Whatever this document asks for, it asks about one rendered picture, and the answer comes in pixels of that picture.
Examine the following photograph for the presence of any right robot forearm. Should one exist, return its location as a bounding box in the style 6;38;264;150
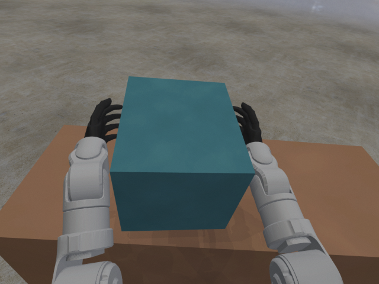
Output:
246;142;343;284

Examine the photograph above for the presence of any right robot upper arm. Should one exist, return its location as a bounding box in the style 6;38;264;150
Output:
269;250;342;284

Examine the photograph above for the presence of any left robot hand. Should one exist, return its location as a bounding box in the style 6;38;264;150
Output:
84;98;123;144

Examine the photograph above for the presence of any carton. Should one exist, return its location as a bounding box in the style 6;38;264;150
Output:
110;76;255;231

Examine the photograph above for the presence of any left robot forearm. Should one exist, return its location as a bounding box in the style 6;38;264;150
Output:
52;137;114;284

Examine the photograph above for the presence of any right robot hand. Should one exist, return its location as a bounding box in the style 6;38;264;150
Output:
233;102;262;145

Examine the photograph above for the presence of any pedestal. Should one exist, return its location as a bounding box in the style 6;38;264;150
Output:
0;125;379;284

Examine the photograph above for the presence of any left robot upper arm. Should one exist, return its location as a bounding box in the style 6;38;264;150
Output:
54;261;123;284

